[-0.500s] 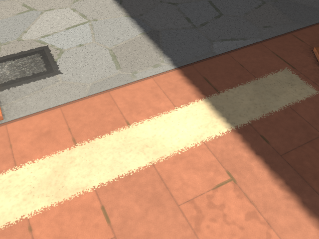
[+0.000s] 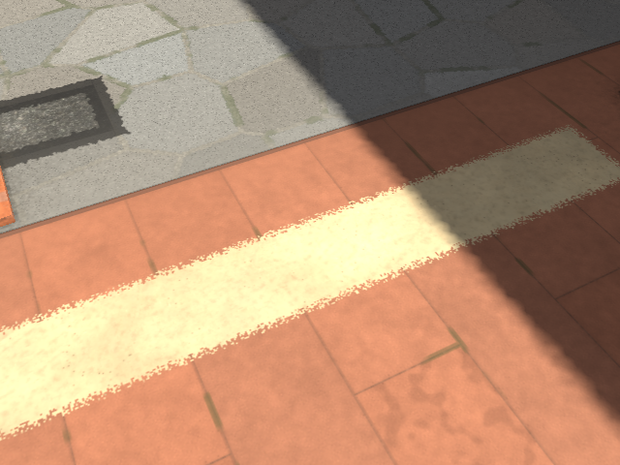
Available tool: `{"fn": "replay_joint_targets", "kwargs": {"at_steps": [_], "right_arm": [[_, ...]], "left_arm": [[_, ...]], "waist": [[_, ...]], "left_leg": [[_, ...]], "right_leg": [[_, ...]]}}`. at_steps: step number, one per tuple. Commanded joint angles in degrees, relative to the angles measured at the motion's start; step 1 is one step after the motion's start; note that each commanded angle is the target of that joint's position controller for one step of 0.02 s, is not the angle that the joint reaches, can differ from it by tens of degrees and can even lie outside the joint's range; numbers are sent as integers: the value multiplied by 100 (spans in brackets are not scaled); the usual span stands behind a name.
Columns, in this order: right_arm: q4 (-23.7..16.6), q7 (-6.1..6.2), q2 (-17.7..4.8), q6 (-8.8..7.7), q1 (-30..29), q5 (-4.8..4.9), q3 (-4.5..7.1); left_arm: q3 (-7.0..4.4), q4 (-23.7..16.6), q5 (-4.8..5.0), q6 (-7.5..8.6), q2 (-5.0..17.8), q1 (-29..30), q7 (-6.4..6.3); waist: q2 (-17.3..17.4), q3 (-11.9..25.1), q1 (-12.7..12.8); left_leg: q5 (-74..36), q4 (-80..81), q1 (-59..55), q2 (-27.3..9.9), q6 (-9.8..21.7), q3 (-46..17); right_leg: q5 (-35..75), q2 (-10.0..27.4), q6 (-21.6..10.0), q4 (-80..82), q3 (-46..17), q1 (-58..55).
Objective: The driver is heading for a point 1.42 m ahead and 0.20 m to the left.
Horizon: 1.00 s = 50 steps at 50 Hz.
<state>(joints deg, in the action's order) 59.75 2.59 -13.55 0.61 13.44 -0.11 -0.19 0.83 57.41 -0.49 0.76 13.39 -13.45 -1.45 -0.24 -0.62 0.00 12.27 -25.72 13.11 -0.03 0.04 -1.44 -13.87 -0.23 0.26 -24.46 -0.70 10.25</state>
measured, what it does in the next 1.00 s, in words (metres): walks ahead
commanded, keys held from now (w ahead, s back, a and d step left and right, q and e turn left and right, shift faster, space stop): no key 0.34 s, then w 0.66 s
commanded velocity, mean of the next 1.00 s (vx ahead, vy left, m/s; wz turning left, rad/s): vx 0.22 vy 0.00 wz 0.00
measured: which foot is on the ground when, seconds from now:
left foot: down 0.00-0.62, up 0.64-1.00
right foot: down 0.00-1.00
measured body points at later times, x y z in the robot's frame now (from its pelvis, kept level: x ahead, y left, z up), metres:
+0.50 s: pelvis +0.02 +0.00 +0.00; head +0.02 +0.01 +0.45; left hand +0.03 +0.25 -0.16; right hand +0.02 -0.26 -0.15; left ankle +0.01 +0.12 -0.74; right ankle -0.01 -0.12 -0.74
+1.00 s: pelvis +0.23 +0.00 -0.02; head +0.27 -0.01 +0.43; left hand +0.09 +0.24 -0.14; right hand +0.47 -0.21 -0.11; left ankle +0.40 +0.11 -0.73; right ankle +0.01 -0.12 -0.74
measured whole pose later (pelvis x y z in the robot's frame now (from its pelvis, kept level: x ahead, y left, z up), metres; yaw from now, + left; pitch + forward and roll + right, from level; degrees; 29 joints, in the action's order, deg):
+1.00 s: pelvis +0.23 +0.00 -0.02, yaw -2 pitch +2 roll +1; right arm 47.0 -2.9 -13.8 -6.0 -3.5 1.9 -0.3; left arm -0.5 60.5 0.2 5.1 12.1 -32.9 -0.5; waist 0.7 -2.1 6.0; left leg 0.9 -29.2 32.2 -0.5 4.5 3.7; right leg -23.0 1.7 0.5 -8.0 0.6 -13.2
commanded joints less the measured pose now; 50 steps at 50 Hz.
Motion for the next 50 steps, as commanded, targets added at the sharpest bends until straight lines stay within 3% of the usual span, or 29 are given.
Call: {"fn": "replay_joint_targets", "kwargs": {"at_steps": [1, 17, 18, 20, 22, 25, 26, 27, 29, 30, 31, 32, 33, 34, 36, 38, 40, 42, 43, 45, 47, 49, 50], "right_arm": [[-111, 26, -656, -37, 169, 6, 102], [-16, 46, -566, -17, 354, -3, 65], [54, 41, -485, -16, 467, -3, 44], [68, 56, -680, -14, 531, 93, 120], [-3, 43, -790, -81, 590, 130, 169], [47, -16, -1038, -212, 1171, 149, 284], [17, -22, -1078, -226, 1198, 148, 307], [-98, -20, -1074, -234, 943, 138, 317], [-456, -60, -1001, -233, 53, 240, 284], [-568, -90, -926, -270, -185, 277, 261], [-704, -135, -573, -355, -396, 247, 160], [-937, -144, -296, -502, -474, 172, 86], [-939, -165, -613, -627, -501, 207, 157], [-873, -237, -650, -716, -317, 276, 176], [-784, -322, -630, -816, -191, 215, 195], [-860, -386, -600, -802, -489, 206, 221], [-1000, -457, -341, -737, -855, 192, 138], [-1248, -517, -83, -704, -1499, 170, 0], [-1339, -538, -79, -687, -1752, 177, -29], [-1514, -556, -288, -694, -2040, 207, 4], [-1598, -566, -542, -726, -2014, 236, 93], [-1519, -525, -860, -712, -1443, 196, 258], [-1265, -474, -1049, -678, -563, 228, 394]], "left_arm": [[-88, -87, 12, 50, 545, -148, -30], [-58, 225, 25, 63, 419, -365, -15], [-39, 315, 28, 60, 329, -493, -10], [-82, 313, 89, 60, 420, -446, -33], [-83, 217, 109, 149, 405, -285, -36], [-41, 82, 132, 370, 149, -58, 72], [-39, 74, 143, 423, 126, -60, 113], [-46, 91, 143, 460, 148, -175, 146], [-28, 301, 169, 531, 34, -749, 173], [-57, 459, 130, 546, 107, -1126, 159], [-193, 632, 101, 556, 575, -1828, 132], [-395, 713, 135, 591, 1311, -2487, 188], [-323, 633, 52, 654, 1008, -2279, 182], [-235, 458, 36, 715, 655, -1904, 169], [-210, 255, 81, 743, 554, -1525, 228], [-106, 204, 14, 638, 233, -1574, 249], [-97, 132, -2, 559, 296, -1642, 204], [-139, 66, -9, 562, 536, -1731, 155], [-189, 77, 5, 568, 709, -1869, 138], [-242, 119, 97, 570, 806, -2033, 86], [-301, 87, 144, 554, 889, -1920, 64], [-374, 44, 78, 463, 1019, -1734, 47], [-384, -7, 14, 385, 997, -1607, 48]], "waist": [[41, -45, 4], [36, -83, 19], [34, 61, 17], [72, -200, -3], [180, -602, -51], [830, -436, -199], [959, -367, -157], [976, -395, 22], [829, -640, 545], [582, -685, 688], [-394, -430, 912], [-1589, -312, 1046], [-961, -593, 839], [-563, -759, 584], [-356, -656, 353], [-471, -670, 339], [-437, -734, 369], [-454, -835, 518], [-529, -886, 576], [-642, -986, 527], [-768, -891, 290], [-969, -314, -167], [-1026, 273, -613]], "left_leg": [[-507, 446, -188, -201, 342, -204], [-656, 448, -290, -166, 383, -227], [-10, 494, -363, -109, 389, -183], [1944, 443, -37, -46, 542, -206], [2983, 591, 253, -344, 769, -663], [3477, 1251, -342, -1307, 1269, -2126], [3546, 1497, -164, -1571, 1406, -2549], [3488, 1601, 242, -1626, 1405, -2592], [2995, 1414, 1388, -1179, 1087, -1775], [2359, 854, 1950, -745, 854, -1194], [1613, -691, 2622, -173, 535, -387], [1386, -2242, 3554, 256, 346, 274], [1526, -3387, 4052, 22, 381, -149], [1102, -3888, 4263, -209, 452, -335], [363, -3911, 4234, -515, 482, -267], [-36, -3433, 3882, -598, 411, -11], [-436, -2624, 3479, -525, 264, 279], [-885, -1506, 2594, -314, 199, 633], [-1007, -1202, 2252, -210, 180, 771], [-1270, -682, 2058, -169, 215, 660], [-1400, -318, 1841, -105, 352, 522], [-1206, -418, 1000, 121, 523, 573], [-1103, -536, 50, 277, 666, 680]], "right_leg": [[451, 179, -209, 482, -133, 303], [443, 181, -163, 444, -60, 402], [-94, 127, -167, 463, 0, 339], [-1648, 1, -297, 230, 83, 676], [-2224, 75, -465, 29, -26, 1237], [-1291, -27, -466, -1058, 294, 1820], [-1058, 1, -509, -1380, 292, 1607], [-1061, 75, -599, -1481, 241, 1262], [-949, 42, -791, -327, 307, -76], [-629, 60, -771, 129, 115, -887], [-1275, 918, -944, 812, -1200, -1692], [-2411, 2093, -1537, 1686, -3335, -2275], [-2275, 2400, -1699, 1741, -3857, -2139], [-1777, 2222, -1565, 1673, -3307, -2044], [-575, 1820, -1273, 1698, -2235, -2022], [779, 1441, -1013, 1760, -1320, -1723], [1506, 1203, -987, 1785, -749, -1279], [1515, 1022, -985, 1956, -402, -538], [1530, 1085, -1036, 2081, -422, -379], [1609, 1242, -1012, 2205, -471, -642], [2458, 1393, -887, 2025, -385, -1164], [4605, 1444, -697, 1209, -172, -1603], [5411, 1307, -589, 265, 0, -1579]]}}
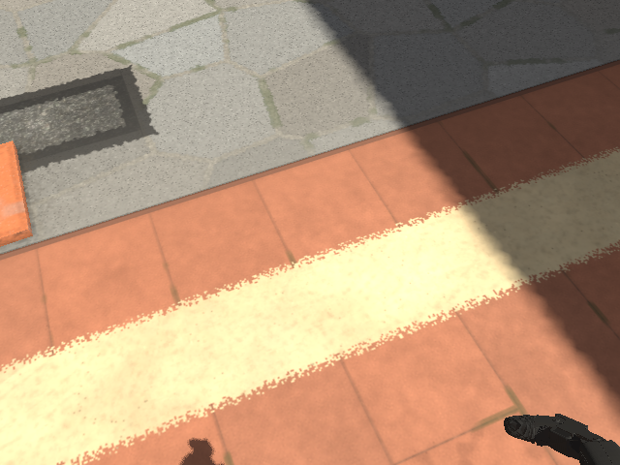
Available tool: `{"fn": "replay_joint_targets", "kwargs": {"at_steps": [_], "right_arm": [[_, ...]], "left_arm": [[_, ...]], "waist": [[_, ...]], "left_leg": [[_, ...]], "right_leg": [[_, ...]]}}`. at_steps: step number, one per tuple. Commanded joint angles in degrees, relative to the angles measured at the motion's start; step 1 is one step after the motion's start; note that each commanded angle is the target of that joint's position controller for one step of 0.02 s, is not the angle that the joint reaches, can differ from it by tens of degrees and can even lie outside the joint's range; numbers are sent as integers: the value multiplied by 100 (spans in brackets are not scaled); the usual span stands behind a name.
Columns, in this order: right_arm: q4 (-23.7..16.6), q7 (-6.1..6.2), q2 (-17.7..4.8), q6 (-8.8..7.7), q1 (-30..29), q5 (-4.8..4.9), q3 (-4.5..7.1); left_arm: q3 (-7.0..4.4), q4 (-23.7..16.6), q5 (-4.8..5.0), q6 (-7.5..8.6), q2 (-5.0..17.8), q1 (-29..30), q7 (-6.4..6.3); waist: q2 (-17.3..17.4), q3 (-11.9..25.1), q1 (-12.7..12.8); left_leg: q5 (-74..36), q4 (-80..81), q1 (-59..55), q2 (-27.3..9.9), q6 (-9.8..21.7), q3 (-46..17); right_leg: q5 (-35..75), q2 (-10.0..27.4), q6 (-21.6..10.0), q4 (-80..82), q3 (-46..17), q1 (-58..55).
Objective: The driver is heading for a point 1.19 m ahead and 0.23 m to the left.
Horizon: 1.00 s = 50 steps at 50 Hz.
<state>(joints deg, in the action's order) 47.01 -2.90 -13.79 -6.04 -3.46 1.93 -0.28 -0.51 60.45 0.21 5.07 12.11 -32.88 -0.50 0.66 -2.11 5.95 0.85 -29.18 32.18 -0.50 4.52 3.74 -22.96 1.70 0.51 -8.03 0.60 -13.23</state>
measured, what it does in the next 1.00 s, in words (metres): walks ahead: left foot, then right foot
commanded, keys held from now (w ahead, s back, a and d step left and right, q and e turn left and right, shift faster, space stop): w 0.58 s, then w+q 0.42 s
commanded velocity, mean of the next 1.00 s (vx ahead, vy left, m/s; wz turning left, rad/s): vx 0.49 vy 0.00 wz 0.13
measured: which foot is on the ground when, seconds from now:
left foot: up 0.00-0.00, down 0.02-0.58, up 0.60-1.00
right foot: down 0.00-0.02, up 0.04-0.54, down 0.56-1.00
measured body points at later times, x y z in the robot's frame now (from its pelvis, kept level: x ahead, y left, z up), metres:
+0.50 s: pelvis +0.29 +0.00 +0.01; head +0.32 +0.00 +0.46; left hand +0.50 +0.23 -0.08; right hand +0.24 -0.27 -0.13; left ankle +0.16 +0.11 -0.72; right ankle +0.47 -0.13 -0.69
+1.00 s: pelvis +0.57 -0.03 +0.02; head +0.58 -0.02 +0.47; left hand +0.54 +0.24 -0.12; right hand +0.76 -0.25 -0.10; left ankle +0.72 +0.15 -0.67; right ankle +0.47 -0.13 -0.72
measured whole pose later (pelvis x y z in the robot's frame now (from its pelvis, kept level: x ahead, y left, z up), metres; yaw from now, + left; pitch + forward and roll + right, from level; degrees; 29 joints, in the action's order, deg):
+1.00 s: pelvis +0.57 -0.03 +0.02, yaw +11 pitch +1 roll -2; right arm 50.1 -1.6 -14.0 -2.4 7.3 1.1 3.8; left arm -4.1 53.6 -0.5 5.6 13.3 -18.5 -1.0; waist 2.0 -1.0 2.8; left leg -3.0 -41.1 39.2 -5.8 2.7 -1.8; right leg -16.1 -2.7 -2.0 -10.9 13.7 -4.2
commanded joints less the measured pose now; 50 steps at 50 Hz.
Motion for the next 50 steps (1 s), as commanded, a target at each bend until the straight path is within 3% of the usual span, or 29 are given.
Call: {"fn": "replay_joint_targets", "kwargs": {"at_steps": [1, 2, 3, 4, 5, 6, 7, 8, 10, 12, 17, 22, 24, 26, 27, 28, 29, 30, 31, 32, 33, 34, 36, 39, 42, 46, 50], "right_arm": [[277, 158, -1229, 60, 2052, 38, 536], [412, 241, -1643, 161, 2922, -60, 640], [456, 190, -1666, 139, 2897, -234, 599], [397, 177, -1107, 120, 2406, -184, 454], [307, 167, -843, 84, 1903, -138, 386], [232, 127, -746, 21, 1522, -150, 342], [252, 92, -600, -19, 1360, -203, 301], [326, 84, -515, -42, 1370, -264, 272], [452, 93, -492, -66, 1507, -221, 278], [564, 133, -659, -110, 1681, -217, 311], [632, 319, -884, -4, 2068, -179, 383], [848, 340, -1033, 95, 2699, -94, 433], [910, 351, -1057, 152, 2754, -77, 460], [897, 363, -1141, 207, 2640, -81, 499], [885, 355, -1140, 246, 2535, -83, 496], [851, 349, -1003, 277, 2498, -126, 442], [687, 351, -761, 266, 2593, -259, 329], [723, 286, 56, 132, 3376, -175, 113], [791, 269, -630, 13, 2974, 2, 270], [612, 263, -939, -52, 2412, 133, 368], [568, 312, -899, -52, 2152, 112, 381], [580, 353, -828, 0, 2070, 32, 421], [669, 350, -580, 181, 2328, 27, 445], [571, 364, -446, 338, 2159, 15, 479], [387, 332, -428, 333, 1726, -39, 511], [108, 190, -303, 287, 984, -93, 460], [-285, 43, -200, 278, 312, -81, 404]], "left_arm": [[-216, -399, -84, -96, 1051, 399, -38], [-98, -575, -194, -88, 711, 316, -26], [124, -525, -46, 22, -295, -554, 41], [-39, -580, 95, 172, 413, 54, 65], [-150, -772, 256, 243, 755, 648, 80], [-177, -852, 243, 251, 830, 947, 21], [-271, -853, 214, 215, 875, 1071, -33], [-280, -860, 195, 137, 752, 936, -35], [-295, -870, 153, 15, 574, 917, -55], [-325, -1035, 57, -66, 576, 1255, -66], [-282, -1490, 16, -7, 508, 2560, 4], [-223, -1842, 86, 61, 492, 3491, 175], [-260, -1993, 95, 84, 600, 3631, 243], [-335, -2000, 95, 107, 768, 3351, 269], [-419, -1883, 90, 121, 917, 2855, 252], [-565, -1586, 94, 116, 1164, 1868, 204], [-692, -1381, 20, 88, 1640, 753, 134], [-724, -1296, -9, 87, 1898, 613, 196], [-566, -1372, -12, 107, 1259, 731, 194], [-492, -1447, -16, 132, 1048, 1222, 171], [-451, -1505, -20, 157, 938, 1682, 176], [-425, -1503, -41, 185, 790, 1960, 200], [-400, -1416, -96, 242, 605, 2129, 220], [-456, -1229, -118, 289, 734, 1976, 158], [-490, -1127, -137, 250, 814, 1840, 50], [-521, -1040, -92, 185, 944, 1676, -65], [-568, -863, -22, 36, 1024, 1248, -110]], "waist": [[-1075, 987, -1627], [-136, 1769, -1822], [1727, 2547, -1132], [1075, 1900, -1231], [663, 1068, -1085], [-4, 733, -884], [-89, 453, -725], [135, 436, -555], [314, 180, -432], [266, -89, -421], [146, -272, -749], [137, -343, -1068], [186, -299, -994], [322, -71, -766], [376, 243, -466], [303, 845, -14], [-444, 1778, 280], [-1926, 2431, -167], [-1183, 2086, 48], [-880, 1256, -30], [-404, 849, -230], [-352, 538, -390], [-520, 389, -645], [-450, 106, -715], [-370, -57, -643], [-277, -267, -416], [-211, -440, -189]], "left_leg": [[63, -328, -3223, 120, 361, -36], [791, -394, -4743, -1122, 662, -1650], [1987, 830, -5748, -2334, 1656, -4555], [2162, 1450, -4963, -2066, 1327, -4700], [1615, 1444, -4111, -1922, 1112, -3601], [772, 1556, -3337, -1703, 984, -2826], [334, 1695, -2773, -1455, 898, -2242], [238, 1863, -2484, -1283, 869, -1882], [265, 2153, -2139, -1107, 938, -1527], [175, 2371, -1855, -1102, 1009, -1295], [-92, 2461, -2127, -952, 859, -870], [-148, 2196, -2993, -1200, 735, -782], [-385, 1944, -3424, -1399, 639, -827], [-1253, 1490, -3678, -1456, 510, -790], [-2113, 853, -3668, -1313, 418, -646], [-2446, -311, -3262, -1012, 265, -424], [-811, -2250, -2000, -623, 63, -139], [2991, -3985, 210, 456, -208, -461], [3140, -4639, 812, 184, -97, -1244], [2615, -4683, 1080, -72, -3, -1186], [2062, -4417, 835, -397, -35, -1042], [1718, -4084, 578, -573, -79, -1037], [1377, -3789, 42, -747, -121, -1073], [935, -3486, 392, -740, -173, -1143], [146, -2692, 856, -667, -247, -1201], [-613, -1523, 817, -604, -247, -702], [-310, -938, 1199, -535, -111, -348]], "right_leg": [[6114, 937, -444, -2558, -40, 1456], [3881, 498, -336, -4415, 50, 2724], [-672, -591, -83, -6556, -475, 4345], [-688, -287, -250, -7428, -1063, 4798], [-209, -7, -349, -7540, -844, 5093], [288, 321, -370, -7235, -719, 4930], [575, 479, -351, -6917, -618, 4754], [769, 627, -357, -6753, -644, 4464], [767, 727, -294, -6374, -508, 4471], [1008, 827, -163, -5903, -405, 4743], [2404, 738, 12, -3803, -237, 5123], [2708, 449, -90, -2566, -80, 5067], [2381, 380, -235, -2335, -130, 5052], [1986, 207, -399, -2169, -24, 4525], [1878, 14, -523, -2044, 144, 3795], [1925, -74, -701, -2035, 206, 2456], [1905, 1068, -1080, -2172, -1108, 622], [550, 2199, -1895, -1319, -3922, -1063], [60, 2092, -1628, -948, -4068, -761], [462, 1959, -1361, -871, -3110, 25], [1188, 1765, -1240, -701, -2348, 858], [1617, 1565, -1160, -489, -1785, 1467], [1993, 1292, -1045, -164, -1056, 2035], [2652, 1224, -1096, 43, -361, 2187], [2818, 1203, -1067, 154, 94, 1968], [2847, 1162, -917, 258, 686, 1748], [3392, 1416, -894, -71, 958, 844]]}}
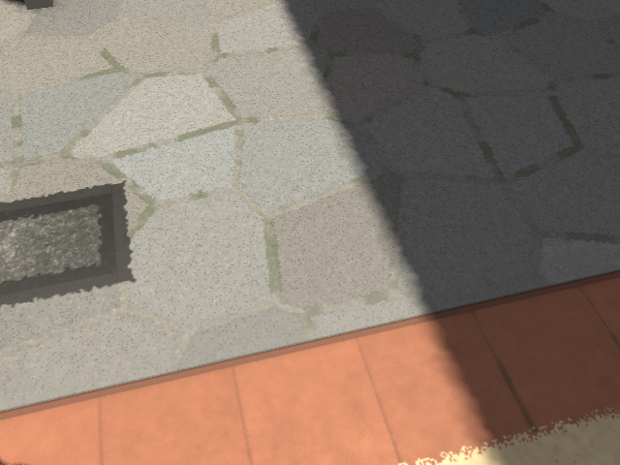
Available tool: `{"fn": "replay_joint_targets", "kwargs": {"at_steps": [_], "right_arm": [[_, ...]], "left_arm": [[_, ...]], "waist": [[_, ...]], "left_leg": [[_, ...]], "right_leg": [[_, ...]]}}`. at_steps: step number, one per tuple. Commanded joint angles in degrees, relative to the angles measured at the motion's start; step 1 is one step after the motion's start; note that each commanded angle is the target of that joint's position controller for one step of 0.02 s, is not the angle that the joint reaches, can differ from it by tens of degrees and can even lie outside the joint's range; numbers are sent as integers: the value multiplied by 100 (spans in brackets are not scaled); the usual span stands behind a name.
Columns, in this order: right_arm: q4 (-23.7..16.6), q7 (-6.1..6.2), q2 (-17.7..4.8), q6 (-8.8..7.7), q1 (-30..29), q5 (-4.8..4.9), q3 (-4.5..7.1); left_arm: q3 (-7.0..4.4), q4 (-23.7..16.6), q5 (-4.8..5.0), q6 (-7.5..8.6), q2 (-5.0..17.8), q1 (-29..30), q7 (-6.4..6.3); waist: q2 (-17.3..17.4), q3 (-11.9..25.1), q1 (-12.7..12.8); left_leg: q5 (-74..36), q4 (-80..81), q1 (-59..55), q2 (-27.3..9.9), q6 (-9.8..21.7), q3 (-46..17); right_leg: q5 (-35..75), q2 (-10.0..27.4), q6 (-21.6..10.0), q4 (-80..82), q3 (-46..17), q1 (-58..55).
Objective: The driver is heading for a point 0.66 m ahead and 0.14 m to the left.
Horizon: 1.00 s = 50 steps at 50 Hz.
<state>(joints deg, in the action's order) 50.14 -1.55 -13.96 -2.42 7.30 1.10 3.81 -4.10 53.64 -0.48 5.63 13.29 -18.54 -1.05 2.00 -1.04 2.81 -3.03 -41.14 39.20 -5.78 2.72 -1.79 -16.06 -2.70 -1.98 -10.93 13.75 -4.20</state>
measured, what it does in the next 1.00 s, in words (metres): walks ahead, turning left: left foot, then right foot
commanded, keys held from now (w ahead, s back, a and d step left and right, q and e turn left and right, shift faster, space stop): w+q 0.40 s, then w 0.32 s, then no key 0.28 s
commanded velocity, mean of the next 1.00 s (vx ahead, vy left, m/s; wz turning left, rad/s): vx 0.44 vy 0.00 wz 0.34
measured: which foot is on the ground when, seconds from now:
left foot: up 0.00-0.12, down 0.14-0.64, up 0.66-1.00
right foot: down 0.00-0.14, up 0.16-0.62, down 0.64-1.00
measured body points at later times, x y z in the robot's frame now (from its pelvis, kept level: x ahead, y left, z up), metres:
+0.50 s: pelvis +0.29 +0.06 +0.01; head +0.31 +0.09 +0.46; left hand +0.44 +0.35 -0.09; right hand +0.41 -0.21 -0.10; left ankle +0.21 +0.11 -0.74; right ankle +0.52 -0.08 -0.68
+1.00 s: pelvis +0.54 +0.08 +0.01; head +0.58 +0.09 +0.46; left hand +0.50 +0.35 -0.12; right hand +0.79 -0.09 -0.10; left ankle +0.61 +0.26 -0.70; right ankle +0.55 -0.01 -0.74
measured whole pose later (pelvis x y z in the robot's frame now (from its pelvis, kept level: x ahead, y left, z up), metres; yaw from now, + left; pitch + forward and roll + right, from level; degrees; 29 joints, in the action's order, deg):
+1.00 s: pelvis +0.54 +0.08 +0.01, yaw +20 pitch +2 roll -1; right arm 43.2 0.6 -14.3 -2.6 6.7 0.0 3.1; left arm -2.4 51.2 0.0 4.0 13.8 -15.7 0.4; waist 2.3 -2.4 3.3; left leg 4.5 -37.8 32.4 -3.4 -0.9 -3.3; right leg -11.0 -3.8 -3.1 -16.7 1.6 7.5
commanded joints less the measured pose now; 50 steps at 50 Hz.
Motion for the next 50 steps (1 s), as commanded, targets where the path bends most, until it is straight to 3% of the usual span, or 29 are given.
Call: {"fn": "replay_joint_targets", "kwargs": {"at_steps": [1, 4, 6, 7, 8, 9, 10, 11, 12, 13, 15, 17, 19, 23, 28, 30, 31, 32, 33, 34, 35, 36, 37, 38, 39, 41, 43, 46, 50], "right_arm": [[-692, -134, -183, -83, -863, 14, -6], [-859, -217, -384, -59, -672, 47, 97], [-684, -195, -807, -32, 424, 82, 323], [-457, -99, -1191, -7, 1369, 71, 527], [-366, 13, -1784, 17, 1702, 64, 655], [-537, -17, -1739, -74, 1725, -10, 568], [-525, -32, -1305, -128, 1669, -70, 448], [-560, -33, -1060, -182, 1301, -26, 383], [-663, -38, -865, -205, 841, 5, 324], [-758, -20, -695, -213, 565, -14, 264], [-829, 36, -735, -220, 500, -23, 258], [-816, 114, -924, -233, 666, -16, 302], [-787, 193, -1022, -208, 869, -4, 325], [-706, 240, -909, -151, 1176, 9, 279], [-501, 259, -906, -118, 1560, -2, 260], [-500, 280, -984, -80, 1490, -25, 285], [-543, 278, -962, -68, 1356, -25, 268], [-628, 250, -816, -73, 1235, -62, 199], [-716, 253, -576, -103, 1494, -172, 100], [-642, 224, -243, -187, 2310, 39, 7], [-594, 217, -808, -220, 1909, 115, 87], [-764, 200, -991, -238, 1180, 104, 129], [-840, 213, -917, -246, 809, 11, 121], [-862, 223, -859, -242, 739, -85, 148], [-844, 223, -768, -214, 881, -104, 156], [-773, 248, -486, -149, 1101, -94, 109], [-843, 275, -332, -99, 932, -116, 52], [-884, 247, -270, -69, 531, -114, -7], [-989, 206, -417, -49, -2, -116, 22]], "left_arm": [[-223, -164, 68, -68, 935, -215, -60], [-283, -246, 119, -181, 1159, 0, -105], [-308, -329, 153, -254, 1319, 231, -131], [-285, -401, 161, -233, 1307, 334, -135], [-76, -632, -56, -120, 556, -63, -54], [35, -838, 94, 159, 448, -13, 42], [-65, -997, 326, 330, 831, 751, 112], [-55, -1057, 347, 400, 836, 924, 116], [-87, -963, 199, 395, 840, 911, 62], [-151, -935, 87, 327, 919, 822, 29], [-176, -978, 25, 169, 848, 701, 26], [-145, -1077, -28, 72, 710, 903, 3], [-110, -1257, -35, 47, 633, 1392, -9], [-9, -1429, 39, 106, 457, 2077, 106], [-41, -1625, 76, 237, 716, 2411, 262], [-84, -1582, 80, 277, 844, 2091, 275], [-152, -1438, 59, 296, 961, 1571, 257], [-234, -1263, -14, 309, 1168, 772, 235], [-311, -1156, -54, 291, 1522, -177, 224], [-368, -863, -12, 230, 1661, -573, 302], [-227, -915, 146, 211, 1107, -448, 310], [-148, -992, 149, 165, 866, 4, 282], [-93, -1076, 54, 122, 825, 413, 281], [-51, -1095, 2, 117, 738, 627, 286], [-11, -1071, -48, 135, 677, 681, 286], [27, -935, -42, 171, 619, 676, 284], [-15, -833, -26, 134, 821, 689, 219], [-53, -724, 39, -21, 991, 631, 129], [-29, -500, 71, -149, 993, 391, 101]], "waist": [[-367, -556, 122], [-654, -197, -196], [-799, 472, -869], [-538, 947, -1359], [917, 1400, -941], [886, 2260, -808], [347, 1715, -1057], [91, 1048, -847], [-299, 655, -552], [-269, 494, -344], [-140, 407, -154], [-86, 289, -171], [26, 148, -320], [324, 94, -675], [395, -27, -793], [536, 15, -581], [513, 269, -282], [357, 933, 90], [-481, 1820, 291], [-2278, 2214, -6], [-1415, 1588, 179], [-831, 763, 214], [-372, 285, 52], [-296, 117, -118], [-441, 222, -280], [-638, 374, -424], [-721, 478, -449], [-751, 647, -303], [-732, 543, -107]], "left_leg": [[288, 338, 518, 39, 118, 316], [1071, 414, -351, 488, 391, 822], [1297, 585, -1929, 914, 698, 986], [1006, 1038, -3546, 895, 948, 556], [1162, 1103, -5560, -551, 1713, -2019], [1954, 2179, -6454, -1404, 2476, -4732], [1738, 2462, -6172, -1227, 2058, -4051], [1285, 2453, -5336, -1004, 1813, -3159], [728, 2482, -4421, -728, 1609, -2508], [250, 2589, -3776, -538, 1514, -2087], [-192, 2791, -3156, -356, 1496, -1799], [-559, 2873, -2789, -232, 1468, -1483], [-531, 2869, -2634, -66, 1329, -1290], [226, 2792, -2588, 130, 996, -1056], [215, 2284, -3597, -421, 936, -1622], [-559, 1962, -3875, -537, 836, -1725], [-1457, 1454, -3883, -340, 732, -1578], [-1645, 416, -3489, -34, 585, -1333], [-21, -1350, -2273, 540, 335, -911], [3573, -2953, -335, 1247, 2, -716], [3501, -3484, 364, 867, 32, -1043], [2931, -3430, 562, 602, 51, -803], [2532, -3182, 308, 385, 1, -560], [2367, -2876, 37, 245, -67, -474], [2344, -2642, -361, 139, -127, -435], [2309, -2065, -709, 148, -274, -272], [1914, -1298, -816, 178, -389, -131], [833, -158, -1358, 280, -412, 37], [477, 632, -1535, 382, -331, -10]], "right_leg": [[2973, 1918, -631, 71, -294, -248], [5373, 1954, -479, -810, -52, -433], [6339, 1826, -310, -2421, 39, -122], [5271, 1565, -74, -3881, 79, 839], [295, 720, 259, -5990, -105, 3256], [-1961, -77, 272, -7140, -1534, 4512], [-1485, 279, 111, -7181, -1980, 5108], [-921, 549, 1, -6686, -1921, 5121], [-577, 781, 36, -6177, -1878, 4739], [-359, 925, 101, -5800, -1869, 4299], [-157, 999, 270, -5360, -1814, 3873], [213, 945, 445, -4801, -1684, 3869], [882, 818, 560, -3963, -1621, 3970], [2250, 512, 514, -2337, -1501, 3505], [1845, 463, 185, -1733, -1600, 3676], [1338, 383, -18, -1613, -1508, 3362], [1381, 239, -177, -1393, -1359, 2660], [1651, 560, -461, -1587, -1632, 1349], [1731, 1573, -949, -1796, -2943, -431], [348, 2561, -1718, -936, -5521, -1774], [-918, 2435, -1487, -644, -5647, -1473], [-771, 2218, -1235, -533, -4732, -644], [481, 2010, -1151, -428, -4077, 235], [1855, 1836, -1134, -417, -3585, 749], [3022, 1683, -1084, -442, -3145, 1009], [4593, 1496, -1090, -463, -2492, 1227], [5266, 1421, -1112, -447, -2085, 1297], [5024, 1203, -949, -405, -1628, 1398], [4213, 1331, -893, -558, -1752, 1110]]}}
